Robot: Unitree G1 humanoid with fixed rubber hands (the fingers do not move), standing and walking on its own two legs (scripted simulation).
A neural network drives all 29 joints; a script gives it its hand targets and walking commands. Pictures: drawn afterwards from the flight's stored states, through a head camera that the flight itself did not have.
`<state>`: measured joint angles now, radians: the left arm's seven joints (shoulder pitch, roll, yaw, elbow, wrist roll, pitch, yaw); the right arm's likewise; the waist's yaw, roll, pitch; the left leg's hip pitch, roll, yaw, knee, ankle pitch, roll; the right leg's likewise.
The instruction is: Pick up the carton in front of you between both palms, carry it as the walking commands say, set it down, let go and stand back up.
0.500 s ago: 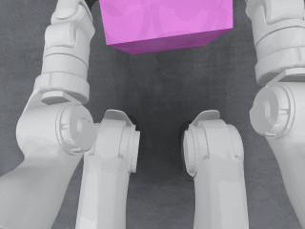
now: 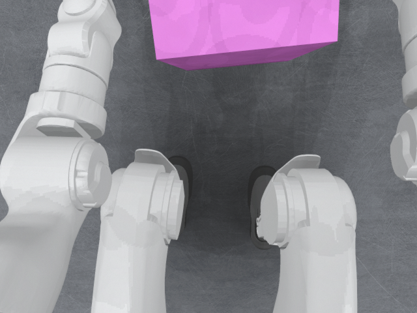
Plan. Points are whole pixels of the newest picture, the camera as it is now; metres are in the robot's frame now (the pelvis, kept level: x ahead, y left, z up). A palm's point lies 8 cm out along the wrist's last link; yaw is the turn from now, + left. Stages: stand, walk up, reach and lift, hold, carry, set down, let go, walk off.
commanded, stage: set down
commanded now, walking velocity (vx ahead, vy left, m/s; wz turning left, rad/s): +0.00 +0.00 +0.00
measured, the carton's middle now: out of the picture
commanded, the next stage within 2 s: let go in 0.94 s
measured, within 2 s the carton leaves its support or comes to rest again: neither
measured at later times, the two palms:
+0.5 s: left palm out of the picture +0.55 +0.16 +0.02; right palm out of the picture +0.59 -0.23 +0.02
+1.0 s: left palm out of the picture +0.55 +0.16 +0.17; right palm out of the picture +0.58 -0.24 +0.17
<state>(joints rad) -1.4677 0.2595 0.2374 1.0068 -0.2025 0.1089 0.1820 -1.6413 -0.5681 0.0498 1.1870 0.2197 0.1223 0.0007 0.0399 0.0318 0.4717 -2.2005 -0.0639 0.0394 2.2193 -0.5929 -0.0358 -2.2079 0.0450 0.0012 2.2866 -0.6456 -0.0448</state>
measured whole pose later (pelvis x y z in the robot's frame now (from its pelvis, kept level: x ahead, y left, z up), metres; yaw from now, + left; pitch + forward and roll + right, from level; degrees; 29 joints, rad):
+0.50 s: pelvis +0.01 +0.00 +0.13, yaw +0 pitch +45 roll +4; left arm -1.31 0.16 0.35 0.82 -0.07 0.23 0.19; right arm -1.51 -0.52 -0.12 1.10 0.05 0.22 0.05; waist 0.07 0.01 0.09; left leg -2.05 -0.06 0.01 1.75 -0.50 -0.03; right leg -2.06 0.06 0.02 1.81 -0.54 -0.03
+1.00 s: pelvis +0.03 +0.00 +0.27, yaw -2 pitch +46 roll +3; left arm -1.13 0.11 0.38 0.73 0.01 0.22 0.13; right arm -1.35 -0.45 -0.26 1.06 -0.06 0.20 0.11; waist 0.07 0.00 -0.01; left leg -1.64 -0.05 -0.02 1.17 -0.33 -0.03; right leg -1.65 0.07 0.04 1.22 -0.37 -0.03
